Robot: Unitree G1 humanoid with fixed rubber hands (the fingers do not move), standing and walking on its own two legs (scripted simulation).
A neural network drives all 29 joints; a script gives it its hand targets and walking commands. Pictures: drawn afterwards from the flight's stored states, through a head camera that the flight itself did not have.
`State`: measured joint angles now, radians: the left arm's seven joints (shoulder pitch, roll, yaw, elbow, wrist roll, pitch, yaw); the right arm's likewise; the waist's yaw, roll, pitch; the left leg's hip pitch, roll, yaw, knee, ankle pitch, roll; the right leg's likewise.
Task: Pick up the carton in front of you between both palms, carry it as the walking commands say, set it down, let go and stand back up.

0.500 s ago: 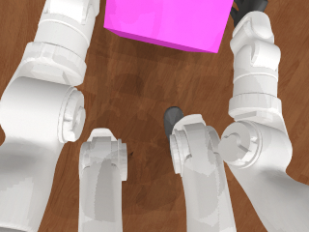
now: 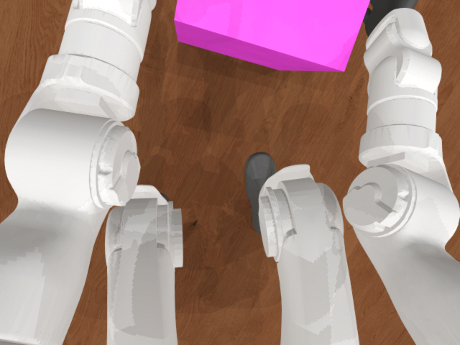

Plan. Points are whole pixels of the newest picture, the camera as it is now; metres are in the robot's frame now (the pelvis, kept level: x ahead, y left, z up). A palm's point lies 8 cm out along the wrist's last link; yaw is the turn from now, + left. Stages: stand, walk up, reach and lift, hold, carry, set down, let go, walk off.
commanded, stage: set down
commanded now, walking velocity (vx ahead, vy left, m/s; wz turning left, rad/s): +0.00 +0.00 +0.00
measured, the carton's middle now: out of the picture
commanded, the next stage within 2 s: let go in 1.78 s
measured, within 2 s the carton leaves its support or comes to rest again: neither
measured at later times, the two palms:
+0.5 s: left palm out of the picture +0.59 +0.05 -0.19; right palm (383, 10) +0.51 -0.25 -0.18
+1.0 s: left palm out of the picture +0.62 +0.08 -0.11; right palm (431, 3) +0.50 -0.27 -0.12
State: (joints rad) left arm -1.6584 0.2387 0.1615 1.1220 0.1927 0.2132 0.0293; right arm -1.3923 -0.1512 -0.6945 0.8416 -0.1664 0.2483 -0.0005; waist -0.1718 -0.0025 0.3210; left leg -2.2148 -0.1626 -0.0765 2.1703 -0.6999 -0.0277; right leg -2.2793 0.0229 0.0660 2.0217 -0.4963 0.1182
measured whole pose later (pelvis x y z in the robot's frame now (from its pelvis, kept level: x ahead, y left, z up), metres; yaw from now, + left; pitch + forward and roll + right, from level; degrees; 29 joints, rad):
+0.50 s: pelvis +0.00 +0.00 -0.01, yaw -1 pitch +41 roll -6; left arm -1.65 0.26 0.16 1.11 0.24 0.18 -0.02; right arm -1.43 -0.17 -0.72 0.95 -0.17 0.18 0.02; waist -0.17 -0.03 0.36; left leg -2.22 -0.12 -0.08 2.22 -0.72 -0.02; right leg -2.27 0.02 0.04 2.06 -0.51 0.11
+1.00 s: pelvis -0.02 -0.02 +0.01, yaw +0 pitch +38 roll -3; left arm -1.74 0.55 -0.13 1.17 -0.15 0.23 0.02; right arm -1.43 -0.20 -0.36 0.88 0.16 0.16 -0.19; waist -0.21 0.02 0.37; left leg -2.15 -0.05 -0.06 2.14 -0.66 -0.02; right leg -2.22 0.00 0.01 1.99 -0.44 0.05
